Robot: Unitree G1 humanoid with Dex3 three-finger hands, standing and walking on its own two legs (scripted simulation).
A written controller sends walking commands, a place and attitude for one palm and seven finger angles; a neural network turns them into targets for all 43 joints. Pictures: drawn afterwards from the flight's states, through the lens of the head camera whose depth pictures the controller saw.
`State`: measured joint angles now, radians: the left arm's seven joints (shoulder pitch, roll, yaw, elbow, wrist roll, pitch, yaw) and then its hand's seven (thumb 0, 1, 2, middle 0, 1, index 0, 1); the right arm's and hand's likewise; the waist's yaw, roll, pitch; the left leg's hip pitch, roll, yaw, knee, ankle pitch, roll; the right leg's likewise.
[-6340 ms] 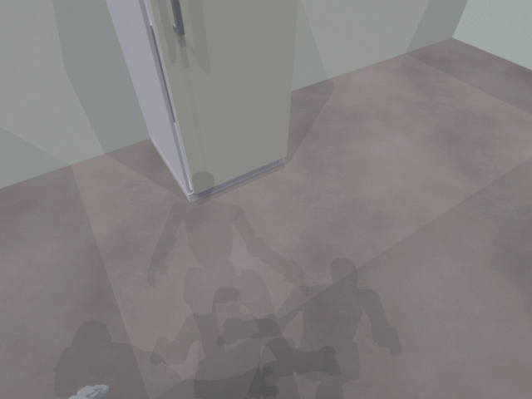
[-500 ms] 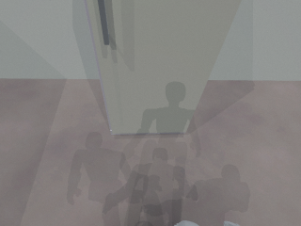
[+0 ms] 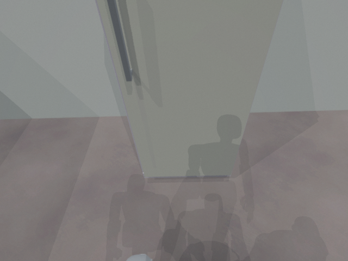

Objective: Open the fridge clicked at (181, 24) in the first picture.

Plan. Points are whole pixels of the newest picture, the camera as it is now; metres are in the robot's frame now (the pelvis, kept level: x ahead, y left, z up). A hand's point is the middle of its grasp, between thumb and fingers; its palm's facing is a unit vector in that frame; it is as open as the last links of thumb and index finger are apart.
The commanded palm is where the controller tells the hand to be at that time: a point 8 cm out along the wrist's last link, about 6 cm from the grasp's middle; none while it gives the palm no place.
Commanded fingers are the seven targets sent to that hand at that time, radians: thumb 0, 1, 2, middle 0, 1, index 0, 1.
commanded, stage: take the last steps up to it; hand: left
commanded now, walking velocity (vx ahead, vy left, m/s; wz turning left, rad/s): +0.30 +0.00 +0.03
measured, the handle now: (117, 20) +0.70 +0.20 +0.25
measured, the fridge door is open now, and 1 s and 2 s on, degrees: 0 0 0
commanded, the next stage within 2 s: come to a stop and stand still in 0.48 s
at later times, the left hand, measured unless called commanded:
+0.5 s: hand (101, 243) +0.21 +0.23 -0.17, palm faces +0.03 -0.98 -0.20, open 7.3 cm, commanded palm none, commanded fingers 0.00 0.90 0.90 -0.20 -0.30 -0.20 -0.30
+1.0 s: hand (107, 223) +0.27 +0.24 -0.20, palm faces +0.05 -0.98 -0.20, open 7.3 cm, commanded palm none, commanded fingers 0.00 0.90 0.90 -0.20 -0.30 -0.20 -0.30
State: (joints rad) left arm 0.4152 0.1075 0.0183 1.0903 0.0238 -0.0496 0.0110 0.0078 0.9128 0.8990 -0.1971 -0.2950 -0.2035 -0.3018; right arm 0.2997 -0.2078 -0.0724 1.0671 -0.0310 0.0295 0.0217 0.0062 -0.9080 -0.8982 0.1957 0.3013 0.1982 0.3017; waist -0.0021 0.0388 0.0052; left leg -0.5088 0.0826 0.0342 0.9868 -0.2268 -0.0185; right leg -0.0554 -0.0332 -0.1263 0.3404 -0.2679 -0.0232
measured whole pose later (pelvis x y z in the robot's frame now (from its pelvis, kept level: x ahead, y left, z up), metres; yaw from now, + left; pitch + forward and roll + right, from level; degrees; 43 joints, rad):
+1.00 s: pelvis +0.20 +0.05 -0.02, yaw -1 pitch -2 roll -1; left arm 0.16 0.19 0.06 1.01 0.02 0.05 0.03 0.00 0.92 0.90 -0.20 -0.30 -0.20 -0.30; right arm 0.19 -0.17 -0.05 1.01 -0.02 0.02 -0.02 0.00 -0.91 -0.90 0.20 0.30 0.20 0.30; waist 0.00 -0.02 0.09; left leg -0.30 0.02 0.08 0.62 -0.26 0.02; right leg -0.35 -0.08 -0.12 0.62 -0.27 0.01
